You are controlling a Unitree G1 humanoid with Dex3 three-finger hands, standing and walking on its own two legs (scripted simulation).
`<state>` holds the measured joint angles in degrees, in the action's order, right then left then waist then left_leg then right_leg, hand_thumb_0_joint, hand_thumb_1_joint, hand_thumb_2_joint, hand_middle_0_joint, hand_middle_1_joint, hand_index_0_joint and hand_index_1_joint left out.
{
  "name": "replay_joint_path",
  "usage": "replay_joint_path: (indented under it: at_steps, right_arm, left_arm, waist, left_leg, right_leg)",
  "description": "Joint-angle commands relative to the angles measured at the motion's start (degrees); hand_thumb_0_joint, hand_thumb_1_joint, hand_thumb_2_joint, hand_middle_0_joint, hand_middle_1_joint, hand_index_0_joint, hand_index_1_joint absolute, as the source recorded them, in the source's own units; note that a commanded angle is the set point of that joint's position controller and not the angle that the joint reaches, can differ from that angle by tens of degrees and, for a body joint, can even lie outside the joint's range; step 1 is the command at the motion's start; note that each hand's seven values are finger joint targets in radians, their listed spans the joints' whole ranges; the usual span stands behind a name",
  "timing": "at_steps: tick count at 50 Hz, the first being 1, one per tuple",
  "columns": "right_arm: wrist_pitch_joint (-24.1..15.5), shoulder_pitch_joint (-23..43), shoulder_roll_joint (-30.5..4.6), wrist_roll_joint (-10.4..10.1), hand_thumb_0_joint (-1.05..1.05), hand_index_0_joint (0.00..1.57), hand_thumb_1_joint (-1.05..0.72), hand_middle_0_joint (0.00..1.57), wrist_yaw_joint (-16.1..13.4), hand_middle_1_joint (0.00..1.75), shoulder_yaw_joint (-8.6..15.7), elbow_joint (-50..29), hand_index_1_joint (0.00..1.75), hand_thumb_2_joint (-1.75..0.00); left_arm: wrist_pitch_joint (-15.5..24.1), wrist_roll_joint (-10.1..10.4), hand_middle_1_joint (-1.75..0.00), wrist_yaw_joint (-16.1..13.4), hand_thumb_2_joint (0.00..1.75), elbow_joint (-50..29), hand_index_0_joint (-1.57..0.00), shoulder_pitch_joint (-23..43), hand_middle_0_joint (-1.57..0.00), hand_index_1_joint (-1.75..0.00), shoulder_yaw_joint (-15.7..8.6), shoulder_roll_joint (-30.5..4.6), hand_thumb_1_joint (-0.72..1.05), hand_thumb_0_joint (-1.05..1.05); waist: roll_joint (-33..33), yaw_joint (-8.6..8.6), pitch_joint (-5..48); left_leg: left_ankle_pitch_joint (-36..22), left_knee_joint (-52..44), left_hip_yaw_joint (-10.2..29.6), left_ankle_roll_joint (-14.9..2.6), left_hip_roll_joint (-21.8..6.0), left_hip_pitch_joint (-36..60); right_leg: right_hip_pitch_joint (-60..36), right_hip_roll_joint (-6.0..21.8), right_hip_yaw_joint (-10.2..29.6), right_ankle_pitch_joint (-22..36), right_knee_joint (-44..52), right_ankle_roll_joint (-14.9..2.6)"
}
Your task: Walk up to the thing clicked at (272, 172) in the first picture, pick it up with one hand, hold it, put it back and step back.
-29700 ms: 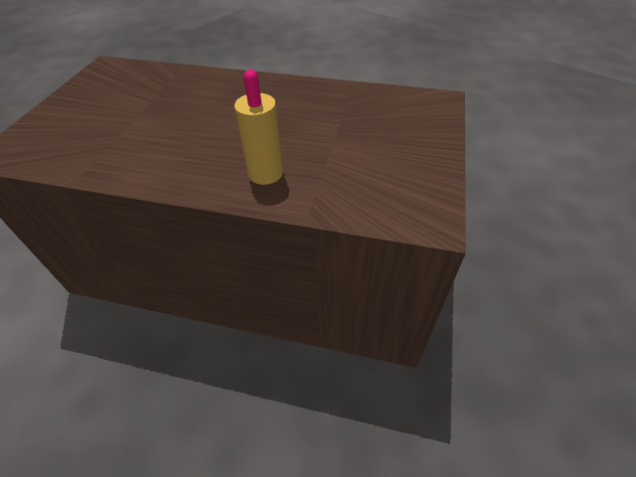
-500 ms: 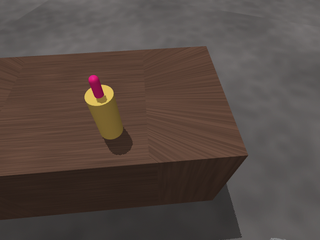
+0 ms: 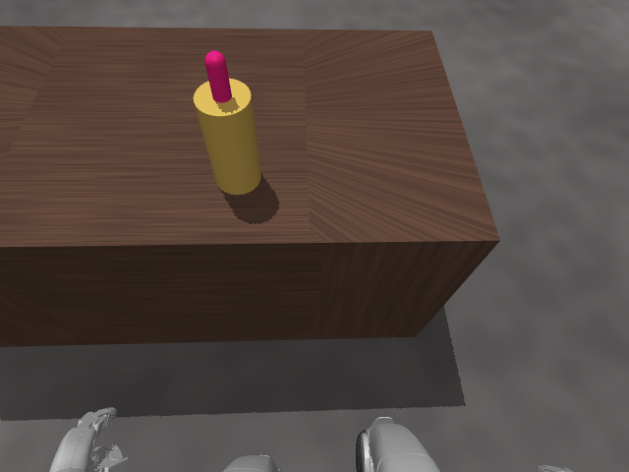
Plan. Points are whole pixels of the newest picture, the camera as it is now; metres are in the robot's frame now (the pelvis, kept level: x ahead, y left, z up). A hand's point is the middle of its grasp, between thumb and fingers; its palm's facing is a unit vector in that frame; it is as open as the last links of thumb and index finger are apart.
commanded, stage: step back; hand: left
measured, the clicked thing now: (228, 125) +0.63 +0.17 -0.02
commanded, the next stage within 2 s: none
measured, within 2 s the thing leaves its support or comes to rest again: neither
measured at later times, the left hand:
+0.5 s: hand out of the picture -0.02 +0.25 -0.13, palm faces -0.10 -0.90 -0.42, open 7.4 cm
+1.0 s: hand out of the picture -0.15 +0.28 -0.14, palm faces -0.03 -0.93 -0.36, open 7.4 cm
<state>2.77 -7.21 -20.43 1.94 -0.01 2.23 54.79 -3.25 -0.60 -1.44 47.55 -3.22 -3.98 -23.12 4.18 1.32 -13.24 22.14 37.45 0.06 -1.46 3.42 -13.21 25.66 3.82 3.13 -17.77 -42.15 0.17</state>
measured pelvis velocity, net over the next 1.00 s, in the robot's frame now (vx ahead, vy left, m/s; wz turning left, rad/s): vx -0.27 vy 0.01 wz -0.05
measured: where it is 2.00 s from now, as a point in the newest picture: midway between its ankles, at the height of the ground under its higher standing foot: outside the picture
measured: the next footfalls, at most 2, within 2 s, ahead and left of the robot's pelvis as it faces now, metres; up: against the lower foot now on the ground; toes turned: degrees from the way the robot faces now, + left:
right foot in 0.38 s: -0.07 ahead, -0.12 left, +0.00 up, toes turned -3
left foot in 0.76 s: -0.17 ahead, +0.13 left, +0.00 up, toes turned -4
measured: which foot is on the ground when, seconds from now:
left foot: down 0.00-0.40, up 0.42-0.74, down 0.76-1.00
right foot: up 0.00-0.36, down 0.38-0.80, up 0.82-1.00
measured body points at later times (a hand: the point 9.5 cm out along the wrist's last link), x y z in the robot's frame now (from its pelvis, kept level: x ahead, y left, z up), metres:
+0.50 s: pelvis -0.11 -0.01 +0.01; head -0.06 -0.04 +0.45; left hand -0.01 +0.30 -0.10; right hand -0.01 -0.33 -0.12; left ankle -0.08 +0.12 -0.66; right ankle -0.11 -0.12 -0.72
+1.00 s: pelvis -0.27 +0.01 +0.02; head -0.21 +0.04 +0.46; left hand -0.15 +0.32 -0.12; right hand -0.19 -0.31 -0.09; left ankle -0.21 +0.13 -0.72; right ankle -0.31 -0.14 -0.63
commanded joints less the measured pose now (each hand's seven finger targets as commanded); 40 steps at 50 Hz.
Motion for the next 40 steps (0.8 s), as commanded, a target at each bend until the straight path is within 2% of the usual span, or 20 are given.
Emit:
replay_joint_path:
  at_steps: [1, 2, 3, 4, 11, 15, 17, 18, 19, 20, 21, 22, 24, 26, 32, 35, 37, 38, 39, 40]
  right_arm:
    - [-1.72, -0.77, -21.85, 0.16, 0.00, 0.20, -0.90, 0.20, -0.71, 0.30, 5.91, -5.51, 0.30, -0.90]
    - [-1.75, 1.14, -18.32, 0.27, 0.00, 0.20, -0.90, 0.20, -0.93, 0.30, 4.77, -6.25, 0.30, -0.90]
    - [-1.75, 4.60, -15.57, 0.93, 0.00, 0.20, -0.90, 0.20, -1.20, 0.30, 3.88, -7.09, 0.30, -0.90]
    - [-1.79, 4.97, -14.19, 0.41, 0.00, 0.20, -0.90, 0.20, -1.46, 0.30, 3.72, -7.52, 0.30, -0.90]
    - [-1.70, -2.29, -14.20, -0.73, 0.00, 0.20, -0.90, 0.20, -1.77, 0.30, 4.68, -8.72, 0.30, -0.90]
    - [-1.19, 0.15, -15.49, -0.54, 0.00, 0.20, -0.90, 0.20, -1.20, 0.30, 5.05, -10.45, 0.30, -0.90]
    - [-0.73, 1.85, -15.68, -1.23, 0.00, 0.20, -0.90, 0.20, -0.95, 0.30, 5.01, -11.19, 0.30, -0.90]
    - [-0.46, 3.08, -15.42, -1.71, 0.00, 0.20, -0.90, 0.20, -0.80, 0.30, 4.79, -11.57, 0.30, -0.90]
    - [-0.42, 2.89, -13.77, -2.16, 0.00, 0.20, -0.90, 0.20, -0.73, 0.30, 4.27, -11.80, 0.30, -0.90]
    - [-0.37, 3.16, -11.71, -2.37, 0.00, 0.20, -0.90, 0.20, -0.68, 0.30, 3.63, -12.59, 0.30, -0.90]
    - [0.00, 5.01, -11.36, -2.47, 0.00, 0.20, -0.90, 0.20, -1.47, 0.30, 3.84, -12.23, 0.30, -0.90]
    - [0.17, 3.16, -13.31, -2.25, 0.00, 0.20, -0.90, 0.20, -1.85, 0.30, 4.67, -11.13, 0.30, -0.90]
    - [-0.10, -0.52, -14.05, -2.74, 0.00, 0.20, -0.90, 0.20, -1.31, 0.30, 4.16, -9.23, 0.30, -0.90]
    - [-0.65, -2.24, -12.16, -2.83, 0.00, 0.20, -0.90, 0.20, -1.78, 0.30, 3.34, -8.24, 0.30, -0.90]
    - [-1.79, -2.09, -11.18, -1.78, 0.00, 0.20, -0.90, 0.20, -2.50, 0.30, 2.44, -9.42, 0.30, -0.90]
    - [-1.99, -5.98, -11.97, -1.29, 0.00, 0.20, -0.90, 0.20, -2.12, 0.30, 3.19, -7.91, 0.30, -0.90]
    - [-1.98, -10.88, -12.15, -0.86, 0.00, 0.20, -0.90, 0.20, -1.68, 0.30, 3.83, -5.77, 0.30, -0.90]
    - [-2.07, -10.35, -13.36, -0.38, 0.00, 0.20, -0.90, 0.20, -1.52, 0.30, 4.39, -5.86, 0.30, -0.90]
    - [-2.17, -9.57, -17.44, 0.77, 0.00, 0.20, -0.90, 0.20, -1.34, 0.30, 5.33, -6.58, 0.30, -0.90]
    - [-2.02, -4.42, -22.32, 0.95, 0.00, 0.20, -0.90, 0.20, -0.79, 0.30, 5.98, -8.25, 0.30, -0.90]
  left_arm:
    - [0.25, -0.80, -0.30, -1.58, 0.90, -3.84, -0.20, 0.98, -0.20, -0.30, -3.15, -10.61, 0.90, 0.00]
    - [0.40, -0.39, -0.30, -1.15, 0.90, -3.37, -0.20, 1.02, -0.20, -0.30, -3.39, -10.69, 0.90, 0.00]
    - [0.54, 0.36, -0.30, -0.88, 0.90, -2.52, -0.20, -2.67, -0.20, -0.30, -3.23, -9.71, 0.90, 0.00]
    - [0.45, 0.52, -0.30, -0.67, 0.90, -1.90, -0.20, -6.00, -0.20, -0.30, -3.06, -9.01, 0.90, 0.00]
    - [1.85, -0.60, -0.30, -0.25, 0.90, -3.56, -0.20, -5.44, -0.20, -0.30, -3.00, -8.38, 0.90, 0.00]
    - [2.41, -0.85, -0.30, 0.27, 0.90, -2.37, -0.20, -8.33, -0.20, -0.30, -3.12, -8.28, 0.90, 0.00]
    - [2.71, -1.16, -0.30, 0.51, 0.90, -0.51, -0.20, -11.80, -0.20, -0.30, -3.30, -7.86, 0.90, 0.00]
    - [2.90, -1.37, -0.30, 0.50, 0.90, 0.36, -0.20, -14.03, -0.20, -0.30, -3.43, -8.12, 0.90, 0.00]
    - [3.26, -1.93, -0.30, 0.46, 0.90, -0.01, -0.20, -13.80, -0.20, -0.30, -3.84, -10.42, 0.90, 0.00]
    - [3.49, -2.51, -0.30, 0.47, 0.90, -0.93, -0.20, -12.77, -0.20, -0.30, -4.88, -14.22, 0.90, 0.00]
    - [3.20, -2.04, -0.30, 0.63, 0.90, -2.58, -0.20, -8.24, -0.20, -0.30, -5.65, -18.85, 0.90, 0.00]
    - [3.60, -2.36, -0.30, 0.34, 0.90, -4.63, -0.20, -4.46, -0.20, -0.30, -5.65, -18.55, 0.90, 0.00]
    - [3.57, -1.40, -0.30, 0.17, 0.90, -6.16, -0.20, -3.42, -0.20, -0.30, -4.57, -13.34, 0.90, 0.00]
    - [3.19, -1.56, -0.30, -0.08, 0.90, -5.95, -0.20, -2.59, -0.20, -0.30, -4.36, -11.03, 0.90, 0.00]
    - [1.99, -1.76, -0.30, -0.70, 0.90, -6.55, -0.20, -8.56, -0.20, -0.30, -4.14, -9.76, 0.90, 0.00]
    - [1.24, -1.26, -0.30, -0.47, 0.90, -7.44, -0.20, -6.40, -0.20, -0.30, -4.12, -11.10, 0.90, 0.00]
    - [0.64, -0.81, -0.30, -0.07, 0.90, -8.37, -0.20, -2.46, -0.20, -0.30, -3.81, -12.24, 0.90, 0.00]
    - [0.21, -0.85, -0.30, 0.12, 0.90, -8.47, -0.20, -3.16, -0.20, -0.30, -3.21, -11.01, 0.90, 0.00]
    - [0.22, -0.66, -0.30, 0.21, 0.90, -9.08, -0.20, -2.78, -0.20, -0.30, -2.69, -8.96, 0.90, 0.00]
    - [0.38, -0.43, -0.30, -0.19, 0.90, -9.06, -0.20, -0.96, -0.20, -0.30, -3.36, -9.47, 0.90, 0.00]
  waist:
    - [-17.40, -3.86, 14.09]
    - [-13.67, -3.07, 12.64]
    - [-11.65, 0.12, 11.91]
    - [-12.03, 1.77, 11.65]
    - [-12.17, -3.37, 14.74]
    - [-14.34, -2.68, 16.32]
    - [-13.73, -0.83, 17.63]
    - [-12.59, 0.53, 18.32]
    - [-8.64, 0.58, 18.49]
    - [2.98, 0.31, 16.44]
    - [12.02, 2.26, 12.90]
    - [10.34, 0.85, 9.70]
    - [2.31, -0.99, 10.27]
    - [2.72, -1.51, 13.54]
    - [6.61, 2.68, 17.20]
    - [9.22, 1.05, 19.38]
    - [7.03, -2.10, 19.93]
    - [3.43, -1.98, 18.50]
    - [-9.19, -2.47, 17.70]
    - [-17.83, -2.58, 14.72]
  left_leg:
    - [-28.29, -19.48, 27.56, -14.32, -25.73, -0.82]
    - [-32.16, -17.12, 19.50, -12.17, -21.37, -0.14]
    - [-37.23, -13.97, 11.98, -8.43, -15.55, 3.20]
    - [-37.82, -13.21, 9.19, -6.83, -14.08, 4.59]
    - [-38.32, -9.61, 11.37, -13.55, -18.68, 14.43]
    - [-28.72, -8.04, 10.29, -11.06, -17.51, 9.19]
    - [-24.72, -5.67, 9.87, -9.58, -17.13, 5.62]
    - [-22.40, -3.81, 8.93, -7.98, -16.30, 3.03]
    - [-16.18, -1.05, 7.93, -4.77, -13.91, -2.77]
    - [-4.20, 7.32, 4.89, -1.08, -6.08, -12.58]
    - [13.69, 22.13, 4.00, 1.23, 1.84, -11.69]
    - [14.89, 30.76, 9.83, 1.61, -0.23, -9.16]
    - [9.03, 32.75, 11.17, 1.20, 1.99, -10.76]
    - [6.70, 32.65, 9.61, 1.94, 4.25, -13.43]
    - [9.17, 13.57, 5.42, 3.75, 0.20, -16.53]
    - [4.99, 0.90, 2.04, 2.35, -1.96, -8.32]
    - [-5.57, -9.11, -0.30, 0.59, -1.44, 0.85]
    - [-9.36, -12.80, 3.48, -0.64, -3.39, 3.30]
    - [-11.93, -16.30, 19.49, -4.95, -14.66, 4.50]
    - [-12.91, -21.21, 30.49, -12.37, -25.03, -2.52]
  right_leg:
    - [1.34, -9.29, 8.35, -18.76, -25.82, -0.76]
    - [2.39, -9.75, 8.92, -15.41, -27.79, -0.93]
    - [5.63, -10.58, 9.84, -11.19, -28.52, -1.15]
    - [6.58, -11.10, 9.33, -8.70, -29.51, -1.50]
    - [3.75, -7.97, 4.34, -11.17, -14.28, 2.18]
    - [-5.31, -5.47, -0.65, -7.68, 1.70, 0.97]
    - [-11.75, -5.55, -2.11, 0.12, 12.01, -0.29]
    - [-15.44, -5.62, -2.00, 5.59, 17.09, -1.33]
    - [-18.59, -2.23, 4.26, 9.37, 18.28, -3.07]
    - [-19.16, 6.90, 18.76, 12.20, 20.39, -7.09]
    - [-6.72, 17.85, 29.27, 13.04, 25.25, -17.29]
    - [-0.31, 19.75, 31.74, 15.16, 25.49, -18.88]
    - [-5.87, 11.88, 17.34, 24.24, 20.49, -14.14]
    - [-12.27, 7.18, 9.69, 29.72, 16.54, -10.57]
    - [-27.37, 9.23, 10.47, 33.48, 12.89, -12.84]
    - [-23.98, 9.81, 11.06, 28.91, 11.25, -11.45]
    - [-16.21, 8.30, 9.11, 19.55, 9.58, -8.63]
    - [-10.39, 6.02, 8.39, 11.87, 7.91, -6.28]
    - [-1.15, -0.50, 4.15, -0.50, -1.50, -3.02]
    - [2.83, -9.08, -0.17, -17.15, -14.41, -0.89]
